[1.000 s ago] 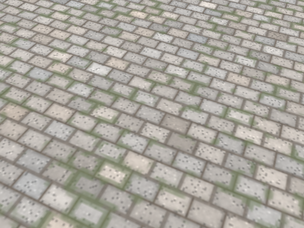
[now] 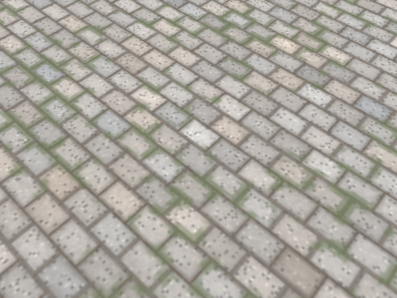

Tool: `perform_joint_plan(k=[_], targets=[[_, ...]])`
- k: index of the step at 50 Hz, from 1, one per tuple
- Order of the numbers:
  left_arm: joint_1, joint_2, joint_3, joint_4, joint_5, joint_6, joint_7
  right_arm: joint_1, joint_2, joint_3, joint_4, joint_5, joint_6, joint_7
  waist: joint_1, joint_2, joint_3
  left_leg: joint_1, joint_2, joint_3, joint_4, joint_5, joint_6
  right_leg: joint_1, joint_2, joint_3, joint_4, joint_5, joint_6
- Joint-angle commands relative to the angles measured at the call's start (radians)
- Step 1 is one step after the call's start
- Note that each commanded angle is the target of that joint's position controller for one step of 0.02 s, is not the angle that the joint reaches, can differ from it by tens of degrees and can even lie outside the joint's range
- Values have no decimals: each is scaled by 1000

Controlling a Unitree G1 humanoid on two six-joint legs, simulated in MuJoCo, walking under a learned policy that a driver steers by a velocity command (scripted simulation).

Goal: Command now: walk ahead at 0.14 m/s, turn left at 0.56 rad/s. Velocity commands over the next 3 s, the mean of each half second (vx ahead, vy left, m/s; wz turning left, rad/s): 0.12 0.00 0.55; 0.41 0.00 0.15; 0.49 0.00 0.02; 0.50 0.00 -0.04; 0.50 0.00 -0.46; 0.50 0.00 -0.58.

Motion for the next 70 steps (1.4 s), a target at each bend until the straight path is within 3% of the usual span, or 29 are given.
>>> perform_joint_plan(k=[1,3,4,6,8,14,21,24,25,26,27,28,30,32,38,43,45,47,48,49,50,51,52,53,54,57,63,67,70], targets=[[90,120,24,-98,22,18,-5,309,-301,-97,-11,60,17,-29,-112,78,-468,666,423,-613,-106,860,322,-443,66,269,659,-121,35],[-32,118,25,-124,17,23,-5,153,-189,-68,-33,58,43,-43,-63,-5,-198,387,338,-485,-234,443,246,-486,-5,287,553,34,39],[-57,124,28,-132,26,30,-3,121,-152,-58,-33,57,48,-47,-40,-5,-133,300,281,-439,-262,382,197,-464,-20,290,475,74,43],[-20,110,28,-126,38,62,-2,106,-137,-54,-36,46,45,-45,-12,17,-146,208,218,-381,-280,349,153,-370,-8,283,402,121,51],[-9,90,24,-131,31,77,-3,112,-168,-64,-37,37,35,-38,-4,18,-180,197,192,-369,-274,345,136,-350,5,284,352,139,56],[-129,111,30,-180,25,96,4,142,-195,-79,-47,34,56,-41,-54,89,-163,219,160,-481,-325,-118,90,-413,17,315,179,175,72],[-138,121,24,-204,19,61,-7,158,-202,-88,-52,20,65,-34,-62,128,-160,211,154,-612,-361,-461,99,-291,70,295,-32,78,40],[-8,97,15,-169,8,37,-5,113,-181,-84,-52,25,69,-31,18,106,-123,33,101,-577,-333,-518,57,-9,104,254,-317,118,-30],[58,104,17,-147,12,28,3,95,-155,-77,-57,31,67,-38,55,71,-89,-67,45,-532,-275,-554,7,107,83,265,-468,155,-58],[87,170,27,-141,24,17,16,128,-78,-58,-62,42,58,-43,43,-138,-89,-178,-43,-393,8,-540,-46,182,-124,507,-610,-53,-88],[62,269,48,-156,41,12,16,93,-68,-49,-90,43,38,-42,40,-229,-47,-329,-165,-251,220,-391,-67,133,-341,893,-734,-284,-168],[14,242,50,-142,46,8,10,65,-135,-60,-88,15,23,-34,-4,-87,40,-327,-78,-324,295,-258,-65,26,-326,866,-725,-259,-187],[-58,176,36,-148,20,-12,-7,146,-156,-66,-43,14,9,-9,-62,-98,14,-279,-62,-297,358,-149,-91,43,-211,681,-696,-78,-141],[-21,153,31,-132,10,-26,-16,146,-151,-64,-26,0,9,3,-41,-137,-17,-267,-46,-243,415,-106,-115,69,-152,561,-688,48,-133],[154,135,36,-45,7,-39,-29,-82,-89,-28,-88,5,9,15,49,-135,8,-316,55,-92,249,-32,-159,164,-138,460,-680,346,-164],[227,158,39,3,17,-37,-28,-190,-67,-6,-122,20,-1,19,77,-159,11,-149,37,-5,41,-82,-121,156,-156,405,-603,651,-162],[213,169,41,12,16,-34,-27,-146,-81,-10,-113,22,-5,7,38,-163,-7,-19,11,9,-13,-100,-79,137,-178,398,-548,810,-150],[182,175,39,19,4,-32,-26,62,-112,-27,-41,19,-17,-15,-74,-114,-109,280,-33,11,-123,-49,-29,96,-143,331,-322,1063,-115],[163,162,34,8,-3,-33,-26,228,-160,-45,7,4,-29,-30,-146,-77,-212,539,49,-76,-125,-64,5,-51,-105,293,-124,935,-93],[178,61,6,-46,-24,-36,-34,385,-264,-69,22,-18,-33,-45,-186,127,-373,839,365,-483,-177,-291,89,-351,-1,223,223,476,-48],[193,107,25,-37,-6,-33,-29,383,-279,-73,41,12,-22,-40,-158,193,-387,783,479,-797,-320,-287,150,-480,88,267,407,23,-55],[129,144,39,-46,12,-27,-29,279,-227,-60,34,30,-18,-35,-115,104,-219,649,426,-662,-317,-295,140,-534,17,311,461,90,-71],[83,117,31,-53,14,-33,-40,197,-159,-43,22,32,-23,-30,-86,63,-121,515,374,-537,-347,-224,124,-529,-18,309,427,167,-74],[73,94,29,-48,14,-31,-45,152,-118,-30,21,30,-29,-27,-53,56,-67,418,313,-432,-381,-153,89,-491,-45,299,366,212,-72],[81,90,30,-44,28,-20,-50,142,-98,-23,32,33,-37,-29,-27,81,-43,356,273,-367,-403,-86,69,-454,-59,291,326,229,-60],[79,70,29,-39,37,5,-68,187,-104,-23,70,39,-62,-31,2,69,-45,331,237,-273,-437,97,79,-443,-60,259,286,276,-34],[-197,44,14,-132,30,7,-79,282,-101,-17,135,44,-69,-30,-36,54,13,343,191,-158,-464,263,72,-512,-59,205,-3,490,2],[-318,48,5,-171,22,5,-75,351,-125,-18,175,41,-70,-39,-67,46,17,423,222,-151,-455,342,60,-454,-21,179,-162,544,-25],[-323,70,11,-181,25,-1,-67,359,-140,-20,197,32,-62,-50,-48,42,9,536,256,-146,-375,526,48,-418,10,175,-222,454,-69]])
